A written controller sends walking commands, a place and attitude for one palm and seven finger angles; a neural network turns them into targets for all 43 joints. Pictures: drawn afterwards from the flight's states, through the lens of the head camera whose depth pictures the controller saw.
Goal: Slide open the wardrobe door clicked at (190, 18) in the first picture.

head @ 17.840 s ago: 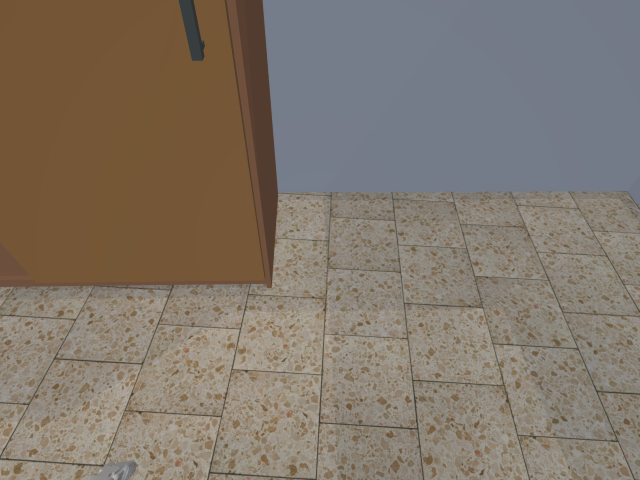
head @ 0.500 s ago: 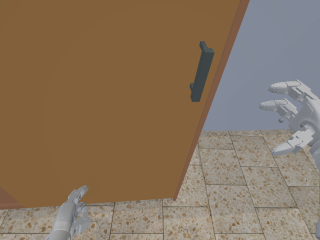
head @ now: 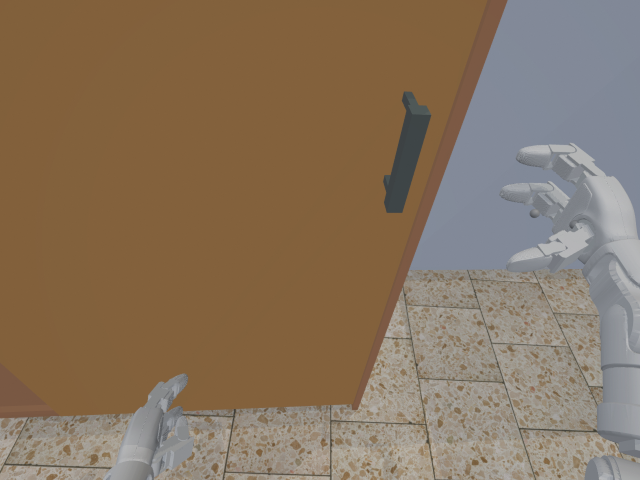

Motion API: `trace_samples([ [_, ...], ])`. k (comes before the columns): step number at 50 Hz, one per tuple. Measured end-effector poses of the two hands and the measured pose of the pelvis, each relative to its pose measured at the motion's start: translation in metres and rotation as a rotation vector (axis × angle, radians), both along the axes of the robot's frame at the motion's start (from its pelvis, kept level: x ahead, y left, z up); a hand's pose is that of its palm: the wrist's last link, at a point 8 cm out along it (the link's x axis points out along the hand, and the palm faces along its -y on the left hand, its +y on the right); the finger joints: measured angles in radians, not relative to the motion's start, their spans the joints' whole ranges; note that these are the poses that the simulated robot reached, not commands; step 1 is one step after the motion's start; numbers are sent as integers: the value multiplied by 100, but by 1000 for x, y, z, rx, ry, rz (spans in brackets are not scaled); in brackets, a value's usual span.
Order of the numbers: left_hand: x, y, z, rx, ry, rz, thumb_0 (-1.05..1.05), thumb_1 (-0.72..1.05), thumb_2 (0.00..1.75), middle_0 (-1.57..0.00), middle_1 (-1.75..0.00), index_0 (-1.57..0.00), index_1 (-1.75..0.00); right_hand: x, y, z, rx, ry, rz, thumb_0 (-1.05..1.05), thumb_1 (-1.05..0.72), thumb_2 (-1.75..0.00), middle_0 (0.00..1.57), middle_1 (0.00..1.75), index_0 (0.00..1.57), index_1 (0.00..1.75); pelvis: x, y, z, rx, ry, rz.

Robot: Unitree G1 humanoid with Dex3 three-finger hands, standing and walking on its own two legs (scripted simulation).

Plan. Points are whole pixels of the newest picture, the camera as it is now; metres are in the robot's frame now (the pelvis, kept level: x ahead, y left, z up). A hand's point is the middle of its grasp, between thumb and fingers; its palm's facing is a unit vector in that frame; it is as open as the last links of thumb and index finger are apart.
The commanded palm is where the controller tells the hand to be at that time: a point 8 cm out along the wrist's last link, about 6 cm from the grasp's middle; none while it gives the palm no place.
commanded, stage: move the hooked fingers beside the handle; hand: right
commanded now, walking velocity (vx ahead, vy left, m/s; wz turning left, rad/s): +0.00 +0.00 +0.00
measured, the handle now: (401, 154) +0.47 -0.07 +0.20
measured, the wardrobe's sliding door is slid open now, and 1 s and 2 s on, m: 0.00 0.00 0.00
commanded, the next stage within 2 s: none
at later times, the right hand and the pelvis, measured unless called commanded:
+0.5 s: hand (488, 188) +0.40 -0.16 +0.21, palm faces -0.08 +1.00 -0.03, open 14.0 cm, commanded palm +0.39 -0.22 +0.21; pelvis +0.01 +0.00 +0.00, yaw +1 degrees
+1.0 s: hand (479, 164) +0.43 -0.16 +0.22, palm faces -0.06 +1.00 -0.02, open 13.9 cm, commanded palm +0.40 -0.21 +0.21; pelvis +0.01 +0.00 +0.00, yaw +2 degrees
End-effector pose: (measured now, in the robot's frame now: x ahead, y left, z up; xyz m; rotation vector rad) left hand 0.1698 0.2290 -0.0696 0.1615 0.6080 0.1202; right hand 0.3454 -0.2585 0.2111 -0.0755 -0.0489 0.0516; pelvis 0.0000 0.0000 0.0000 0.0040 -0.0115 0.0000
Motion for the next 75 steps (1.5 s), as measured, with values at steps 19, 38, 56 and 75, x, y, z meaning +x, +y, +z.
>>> trace_samples([
  [19, -11, 4, -9, 12, 93, 30, 1, 91, 90, -20, -30, -20, -30, 31, 26, -14, 24, 62, 15, -1, 50, -30, 30, 120, 30, 120, 6, -4, 0, 0, 16, 3],
  [38, -58, 22, -25, 26, 225, 109, 1, 91, 90, -20, -30, -20, -30, 69, 55, -18, 52, 84, 15, -1, 50, -30, 30, 120, 30, 120, 3, 0, 2, -2, 37, 15],
  [56, -70, 33, -24, 14, 223, 144, 1, 91, 90, -20, -30, -20, -30, 64, 41, -20, 59, 110, -4, -1, 50, -30, 30, 120, 30, 121, 2, 5, 3, -4, 35, 30],
  [75, -54, 20, -24, -9, 198, 94, 1, 91, 90, -20, -30, -20, -30, 67, 56, 0, 51, 54, 13, -1, 50, -30, 33, 124, 32, 121, 0, 2, 2, -6, 44, 19],
])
